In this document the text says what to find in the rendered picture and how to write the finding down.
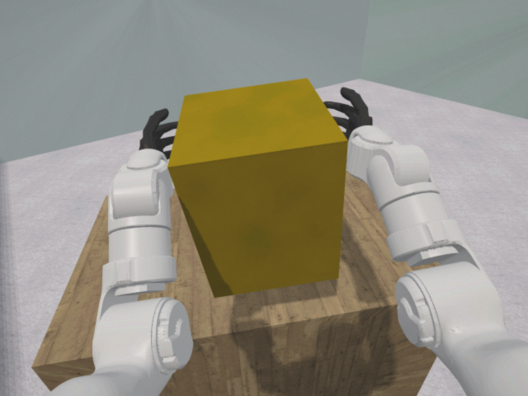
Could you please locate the robot left hand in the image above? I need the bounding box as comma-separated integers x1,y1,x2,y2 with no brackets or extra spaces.
139,108,178,160

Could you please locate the pedestal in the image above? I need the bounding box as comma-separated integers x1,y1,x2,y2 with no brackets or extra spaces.
31,171,440,396

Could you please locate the robot right hand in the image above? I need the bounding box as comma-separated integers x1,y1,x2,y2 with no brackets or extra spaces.
324,87,372,140

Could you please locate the right robot forearm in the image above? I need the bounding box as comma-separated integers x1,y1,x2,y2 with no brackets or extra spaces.
346,125,505,325

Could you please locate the left robot upper arm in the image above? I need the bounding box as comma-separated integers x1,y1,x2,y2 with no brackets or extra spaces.
46,297,193,396

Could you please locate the carton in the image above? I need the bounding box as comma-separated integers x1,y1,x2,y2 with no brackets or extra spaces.
167,78,348,298

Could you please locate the right robot upper arm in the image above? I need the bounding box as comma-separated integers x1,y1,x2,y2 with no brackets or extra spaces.
395,262,528,396

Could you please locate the left robot forearm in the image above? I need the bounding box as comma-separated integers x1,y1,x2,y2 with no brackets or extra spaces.
92,148,177,365

